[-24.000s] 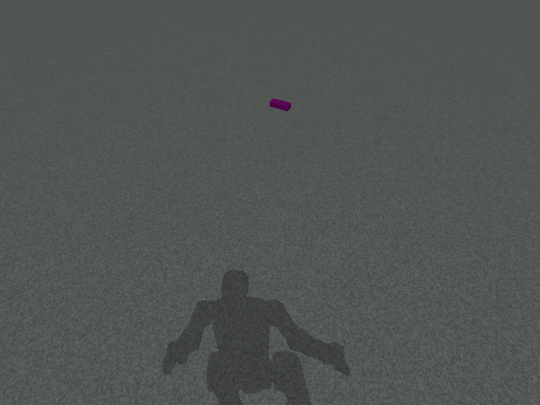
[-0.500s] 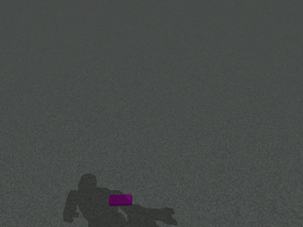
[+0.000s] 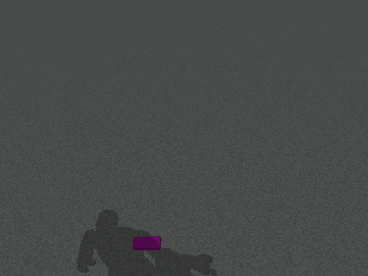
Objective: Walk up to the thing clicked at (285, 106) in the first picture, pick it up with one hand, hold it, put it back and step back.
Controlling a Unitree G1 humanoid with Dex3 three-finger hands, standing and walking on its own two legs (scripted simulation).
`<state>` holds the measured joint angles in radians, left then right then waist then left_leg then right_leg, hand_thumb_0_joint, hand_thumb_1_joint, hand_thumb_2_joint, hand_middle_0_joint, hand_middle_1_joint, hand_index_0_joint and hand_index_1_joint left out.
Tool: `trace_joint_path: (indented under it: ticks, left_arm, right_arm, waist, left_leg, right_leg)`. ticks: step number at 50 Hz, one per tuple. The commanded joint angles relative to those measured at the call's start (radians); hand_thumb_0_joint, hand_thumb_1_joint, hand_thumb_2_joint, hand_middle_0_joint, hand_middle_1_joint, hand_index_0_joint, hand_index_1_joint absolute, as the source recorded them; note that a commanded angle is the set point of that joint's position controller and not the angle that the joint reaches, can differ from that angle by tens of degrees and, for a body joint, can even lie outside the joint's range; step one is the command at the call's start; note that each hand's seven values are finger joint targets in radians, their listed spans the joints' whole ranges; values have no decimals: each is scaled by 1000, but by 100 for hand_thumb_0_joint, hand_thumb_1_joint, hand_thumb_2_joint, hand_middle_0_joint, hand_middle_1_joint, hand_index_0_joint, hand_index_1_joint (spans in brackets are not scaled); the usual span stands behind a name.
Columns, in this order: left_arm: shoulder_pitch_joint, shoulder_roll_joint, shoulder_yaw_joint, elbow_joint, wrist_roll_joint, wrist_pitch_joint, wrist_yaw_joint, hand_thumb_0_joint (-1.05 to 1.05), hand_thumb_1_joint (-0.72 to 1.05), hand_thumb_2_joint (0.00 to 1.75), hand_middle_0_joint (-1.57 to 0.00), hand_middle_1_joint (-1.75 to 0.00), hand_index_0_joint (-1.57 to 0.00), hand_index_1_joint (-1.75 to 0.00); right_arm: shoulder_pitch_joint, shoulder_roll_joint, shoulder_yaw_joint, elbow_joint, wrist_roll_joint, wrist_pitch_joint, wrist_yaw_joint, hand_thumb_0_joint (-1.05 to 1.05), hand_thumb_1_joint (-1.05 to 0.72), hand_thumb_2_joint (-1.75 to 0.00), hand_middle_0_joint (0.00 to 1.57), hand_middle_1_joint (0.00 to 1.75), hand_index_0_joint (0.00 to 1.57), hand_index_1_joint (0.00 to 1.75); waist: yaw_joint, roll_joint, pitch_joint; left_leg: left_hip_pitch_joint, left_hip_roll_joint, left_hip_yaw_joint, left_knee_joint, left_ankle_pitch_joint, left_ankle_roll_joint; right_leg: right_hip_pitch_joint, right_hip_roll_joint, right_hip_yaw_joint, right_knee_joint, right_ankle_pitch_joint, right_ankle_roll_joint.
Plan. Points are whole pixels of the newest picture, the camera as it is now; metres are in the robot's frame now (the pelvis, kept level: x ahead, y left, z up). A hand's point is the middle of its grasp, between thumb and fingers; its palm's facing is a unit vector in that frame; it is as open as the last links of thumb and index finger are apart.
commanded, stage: stand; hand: left
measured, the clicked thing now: (147, 243) +0.44 +0.24 -0.76
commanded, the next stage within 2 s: walk up in 0.02 s
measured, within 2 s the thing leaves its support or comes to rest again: neither
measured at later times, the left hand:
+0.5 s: hand out of the picture +0.05 +0.30 -0.18, palm faces -0.07 -0.93 -0.37, open 7.3 cm
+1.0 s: hand out of the picture -0.09 +0.29 -0.17, palm faces -0.02 -0.92 -0.38, open 7.3 cm
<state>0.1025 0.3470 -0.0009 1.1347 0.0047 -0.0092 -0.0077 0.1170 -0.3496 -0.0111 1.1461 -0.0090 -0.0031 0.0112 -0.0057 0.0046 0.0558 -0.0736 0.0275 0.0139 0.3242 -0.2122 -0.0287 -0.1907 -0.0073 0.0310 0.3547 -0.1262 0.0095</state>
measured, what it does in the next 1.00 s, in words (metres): walks backwards: right foot, then left foot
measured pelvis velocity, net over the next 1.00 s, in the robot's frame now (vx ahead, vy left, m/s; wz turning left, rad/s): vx -0.23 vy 0.03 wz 0.00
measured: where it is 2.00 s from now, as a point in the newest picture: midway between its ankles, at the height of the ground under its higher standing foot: outside the picture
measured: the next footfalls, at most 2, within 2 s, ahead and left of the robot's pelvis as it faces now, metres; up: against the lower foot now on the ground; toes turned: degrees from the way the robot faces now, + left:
right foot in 0.68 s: -0.14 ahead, -0.10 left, +0.00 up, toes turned -1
left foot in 1.00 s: -0.20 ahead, +0.14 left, +0.00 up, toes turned -2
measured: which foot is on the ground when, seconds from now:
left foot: down 0.00-0.72, up 0.74-0.98, down 1.00-1.00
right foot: down 0.00-0.32, up 0.34-0.66, down 0.68-1.00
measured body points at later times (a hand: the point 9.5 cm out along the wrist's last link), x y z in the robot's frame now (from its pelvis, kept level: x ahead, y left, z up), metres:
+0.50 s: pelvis -0.09 +0.04 -0.02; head -0.02 +0.07 +0.42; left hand +0.05 +0.35 -0.15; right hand -0.05 -0.28 -0.13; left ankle -0.07 +0.15 -0.75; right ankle -0.11 -0.10 -0.67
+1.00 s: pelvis -0.23 +0.03 -0.03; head -0.17 +0.04 +0.41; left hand -0.09 +0.34 -0.14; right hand -0.13 -0.29 -0.14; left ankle -0.24 +0.14 -0.75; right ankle -0.18 -0.10 -0.75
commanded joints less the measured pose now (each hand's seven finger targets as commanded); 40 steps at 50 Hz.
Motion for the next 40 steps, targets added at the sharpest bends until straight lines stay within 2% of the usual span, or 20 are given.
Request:
trace_joint_path:
  ticks: [1,3,6,10,12,14,15,16,17,18,21,25,29,33,34,35,36,37,38,40]
  left_arm:
    - [-57,268,82,-78,-10,-9,21,0,90,90,-20,-30,-20,-30]
    - [-28,265,88,-101,-16,1,28,0,90,90,-20,-30,-20,-30]
    - [-52,282,98,-153,-10,15,28,0,90,90,-20,-30,-20,-30]
    - [-134,316,103,-232,17,34,34,0,90,90,-20,-30,-20,-30]
    - [-176,300,98,-266,23,40,37,0,90,90,-20,-30,-20,-30]
    - [-188,261,85,-297,20,51,38,0,90,90,-20,-30,-20,-30]
    - [-156,209,77,-309,13,56,39,0,90,90,-20,-30,-20,-30]
    - [-97,195,85,-301,13,63,43,0,90,90,-20,-30,-20,-30]
    - [-71,212,94,-299,20,69,50,0,90,90,-20,-30,-20,-30]
    - [-94,235,104,-293,23,72,52,0,90,90,-20,-30,-20,-30]
    - [6,245,112,-282,8,70,42,0,90,90,-20,-30,-20,-30]
    - [-30,220,118,-346,21,59,34,0,90,90,-20,-30,-20,-30]
    - [-7,212,120,-361,19,52,27,0,90,90,-20,-30,-20,-30]
    - [141,194,125,-306,29,41,23,0,90,90,-20,-30,-20,-30]
    - [141,230,134,-313,38,33,26,0,90,90,-20,-30,-20,-30]
    - [103,321,158,-334,37,34,22,0,90,90,-20,-30,-20,-30]
    - [61,380,167,-361,33,38,19,0,90,90,-20,-30,-20,-30]
    - [40,352,160,-386,38,33,21,0,90,90,-20,-30,-20,-30]
    - [-7,303,145,-406,23,31,27,0,90,90,-20,-30,-20,-30]
    - [-43,262,137,-419,35,36,34,0,90,90,-20,-30,-20,-30]
  right_arm:
    - [-56,-258,-49,-52,1,-5,-18,0,-90,-90,20,30,20,30]
    - [-29,-239,-50,-75,17,7,-21,0,-90,-90,20,30,20,30]
    - [0,-225,-60,-112,17,23,-23,0,-90,-90,20,30,20,30]
    - [86,-207,-74,-139,3,52,-21,0,-90,-90,20,30,20,30]
    - [127,-213,-84,-149,9,50,-18,0,-90,-90,20,30,20,30]
    - [152,-235,-95,-156,-11,38,-21,0,-90,-90,20,30,20,30]
    - [111,-305,-112,-171,-30,31,-22,0,-90,-90,20,30,20,30]
    - [41,-346,-122,-206,-43,22,-22,0,-90,-90,20,30,20,30]
    - [27,-401,-132,-239,-37,19,-21,0,-90,-90,20,30,20,30]
    - [-6,-387,-132,-254,-34,16,-26,0,-90,-90,20,30,20,30]
    - [-72,-292,-113,-295,-34,8,-48,0,-90,-90,20,30,20,30]
    - [65,-286,-121,-290,-20,9,-57,0,-90,-90,20,30,20,30]
    - [66,-310,-121,-320,-18,15,-55,0,-90,-90,20,30,20,30]
    - [10,-308,-114,-345,-5,31,-45,0,-90,-90,20,30,20,30]
    - [4,-274,-102,-352,2,31,-41,0,-90,-90,20,30,20,30]
    - [-26,-240,-95,-371,14,29,-41,0,-90,-90,20,30,20,30]
    - [-38,-221,-96,-372,14,37,-57,0,-90,-90,20,30,20,30]
    - [-20,-241,-100,-360,11,43,-61,0,-90,-90,20,30,20,30]
    - [30,-249,-93,-343,17,43,-59,0,-90,-90,20,30,20,30]
    - [57,-240,-87,-329,24,32,-60,0,-90,-90,20,30,20,30]
  waist:
    - [18,-26,51]
    - [15,-29,-35]
    - [2,-91,-184]
    - [-12,-232,-146]
    - [-44,-221,-148]
    - [-67,-92,-119]
    - [-44,167,-92]
    - [7,184,-82]
    - [-21,207,-105]
    - [-20,168,-69]
    - [49,103,-70]
    - [-24,112,-112]
    - [-36,149,-126]
    - [26,167,-178]
    - [34,106,-184]
    - [33,-129,-141]
    - [62,-305,-92]
    - [43,-225,-57]
    - [14,-133,-59]
    - [-7,-154,-38]
  left_leg:
    - [-105,91,-83,28,237,54]
    - [-74,83,-61,111,306,59]
    - [-45,22,-16,279,191,58]
    - [-115,-55,-31,554,-336,68]
    - [-105,-25,-68,494,-291,80]
    - [-103,35,-91,190,-50,88]
    - [-110,180,-301,34,203,130]
    - [-94,281,-396,18,396,195]
    - [-220,387,-473,1,416,296]
    - [-271,396,-488,-20,365,318]
    - [-99,247,-263,145,507,250]
    - [107,230,-258,205,597,253]
    - [51,236,-234,212,512,247]
    - [-73,212,-202,292,390,182]
    - [-185,172,-183,326,282,132]
    - [-333,-13,-104,463,53,65]
    - [-357,-110,-52,709,-424,37]
    - [-366,-91,-155,853,-458,35]
    - [-366,-109,-188,894,-403,36]
    - [-391,-126,-145,885,-323,23]
  right_leg:
    - [-28,-105,104,32,320,-32]
    - [1,-120,94,71,423,-61]
    - [12,-197,169,67,452,-139]
    - [-142,-327,285,33,329,-259]
    - [-174,-297,242,100,289,-227]
    - [-203,-168,160,257,127,-123]
    - [-270,3,81,460,-80,-62]
    - [-335,113,81,617,-415,-35]
    - [-270,128,165,765,-515,-26]
    - [-261,118,185,856,-495,-27]
    - [-353,98,182,923,-374,-9]
    - [-375,94,140,738,-397,29]
    - [-226,47,47,462,-375,24]
    - [15,31,-22,74,-106,-23]
    - [84,-33,67,69,5,-46]
    - [68,-175,287,87,168,-154]
    - [-76,-368,464,10,283,-308]
    - [-118,-383,465,10,317,-317]
    - [-105,-312,339,66,384,-282]
    - [-79,-215,206,127,420,-230]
